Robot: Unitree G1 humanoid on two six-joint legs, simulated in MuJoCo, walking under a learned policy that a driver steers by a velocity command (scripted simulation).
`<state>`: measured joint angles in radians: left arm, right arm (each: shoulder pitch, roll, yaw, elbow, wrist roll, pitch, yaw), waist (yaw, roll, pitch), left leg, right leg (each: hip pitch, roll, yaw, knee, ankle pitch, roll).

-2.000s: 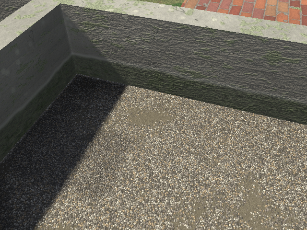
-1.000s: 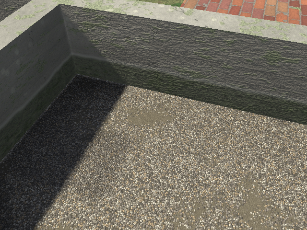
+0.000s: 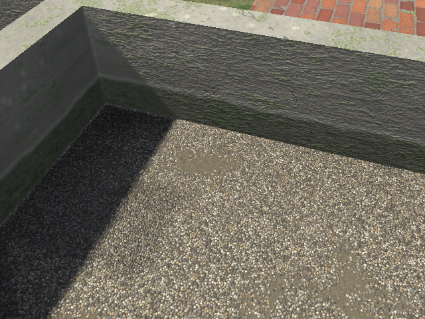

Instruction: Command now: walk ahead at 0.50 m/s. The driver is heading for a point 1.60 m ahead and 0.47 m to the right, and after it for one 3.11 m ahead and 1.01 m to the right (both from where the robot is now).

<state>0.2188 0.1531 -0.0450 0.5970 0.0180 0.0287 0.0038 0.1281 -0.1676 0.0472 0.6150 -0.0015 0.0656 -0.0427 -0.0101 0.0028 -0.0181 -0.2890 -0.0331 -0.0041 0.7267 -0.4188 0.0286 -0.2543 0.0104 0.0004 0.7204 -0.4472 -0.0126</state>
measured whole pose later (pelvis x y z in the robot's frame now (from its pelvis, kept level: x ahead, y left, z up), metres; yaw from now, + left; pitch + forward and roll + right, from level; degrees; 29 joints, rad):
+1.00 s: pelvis +0.00 +0.00 +0.00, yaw +0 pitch -1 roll +0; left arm 0.22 0.15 -0.05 0.60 0.02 0.03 0.00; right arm 0.13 -0.17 0.05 0.62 0.00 0.07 -0.04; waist -0.01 0.00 -0.02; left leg -0.29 -0.03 0.00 0.73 -0.42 0.03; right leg -0.25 0.01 0.00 0.72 -0.45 -0.01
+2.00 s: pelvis +0.00 +0.00 +0.00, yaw +0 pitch -1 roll +0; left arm 0.22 0.15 -0.04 0.60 0.02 0.03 0.00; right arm 0.13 -0.17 0.05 0.62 0.00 0.06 -0.04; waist -0.01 0.00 -0.02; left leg -0.29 -0.03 0.00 0.73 -0.42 0.03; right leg -0.26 0.01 0.01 0.72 -0.45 -0.01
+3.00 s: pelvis -0.01 +0.00 +0.02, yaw +0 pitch +1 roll +0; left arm 0.24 0.17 -0.03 0.64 0.01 0.04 0.00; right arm 0.16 -0.21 0.03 0.72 0.01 0.09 -0.06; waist -0.02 0.01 -0.01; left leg -0.22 -0.02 -0.01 0.49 -0.27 0.02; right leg -0.18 0.02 0.01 0.46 -0.29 -0.02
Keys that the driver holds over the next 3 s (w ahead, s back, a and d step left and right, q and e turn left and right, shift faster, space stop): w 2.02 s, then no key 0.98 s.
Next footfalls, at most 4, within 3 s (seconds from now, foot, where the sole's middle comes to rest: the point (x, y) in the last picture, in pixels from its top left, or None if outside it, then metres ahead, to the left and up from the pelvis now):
none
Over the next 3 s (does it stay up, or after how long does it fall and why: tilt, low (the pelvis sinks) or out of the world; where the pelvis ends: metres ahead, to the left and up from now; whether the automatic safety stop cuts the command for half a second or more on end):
stays up -0.01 0.00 0.02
